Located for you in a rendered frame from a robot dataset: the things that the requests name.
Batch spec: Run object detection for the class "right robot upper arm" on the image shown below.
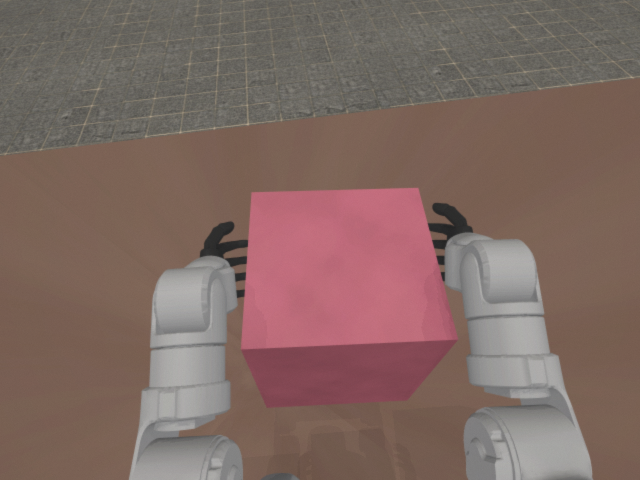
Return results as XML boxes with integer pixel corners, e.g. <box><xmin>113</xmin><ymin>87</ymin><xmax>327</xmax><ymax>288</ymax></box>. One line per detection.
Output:
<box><xmin>464</xmin><ymin>404</ymin><xmax>593</xmax><ymax>480</ymax></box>

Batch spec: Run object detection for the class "robot right hand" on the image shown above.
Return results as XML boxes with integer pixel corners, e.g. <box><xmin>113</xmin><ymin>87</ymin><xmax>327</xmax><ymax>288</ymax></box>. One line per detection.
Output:
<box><xmin>428</xmin><ymin>203</ymin><xmax>473</xmax><ymax>281</ymax></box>

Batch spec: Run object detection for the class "robot left forearm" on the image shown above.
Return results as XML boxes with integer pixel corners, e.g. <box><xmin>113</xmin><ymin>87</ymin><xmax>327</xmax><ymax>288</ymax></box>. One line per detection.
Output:
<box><xmin>129</xmin><ymin>256</ymin><xmax>238</xmax><ymax>480</ymax></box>

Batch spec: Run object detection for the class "robot left hand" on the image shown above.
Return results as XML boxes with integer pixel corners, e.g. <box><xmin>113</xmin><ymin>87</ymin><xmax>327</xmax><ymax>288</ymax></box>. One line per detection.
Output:
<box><xmin>200</xmin><ymin>222</ymin><xmax>248</xmax><ymax>298</ymax></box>

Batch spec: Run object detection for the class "robot right forearm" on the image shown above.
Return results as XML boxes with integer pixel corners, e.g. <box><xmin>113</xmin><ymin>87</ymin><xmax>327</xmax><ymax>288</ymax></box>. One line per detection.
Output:
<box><xmin>444</xmin><ymin>232</ymin><xmax>592</xmax><ymax>474</ymax></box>

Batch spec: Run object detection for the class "left robot upper arm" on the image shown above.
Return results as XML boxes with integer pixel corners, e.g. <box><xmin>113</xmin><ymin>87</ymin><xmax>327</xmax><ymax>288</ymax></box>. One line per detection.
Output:
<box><xmin>131</xmin><ymin>435</ymin><xmax>243</xmax><ymax>480</ymax></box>

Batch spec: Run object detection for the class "carton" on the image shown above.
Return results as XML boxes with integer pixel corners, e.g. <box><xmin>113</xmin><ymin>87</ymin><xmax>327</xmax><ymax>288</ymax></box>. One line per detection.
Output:
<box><xmin>241</xmin><ymin>188</ymin><xmax>458</xmax><ymax>408</ymax></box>

